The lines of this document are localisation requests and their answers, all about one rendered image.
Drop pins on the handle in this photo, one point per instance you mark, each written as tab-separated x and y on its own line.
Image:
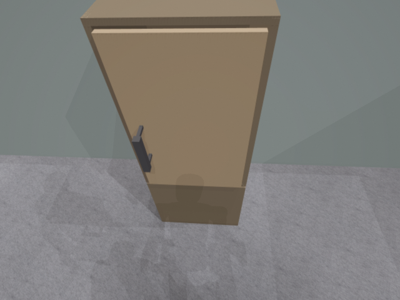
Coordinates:
144	159

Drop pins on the cupboard door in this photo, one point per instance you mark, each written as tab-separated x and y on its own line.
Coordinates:
194	92

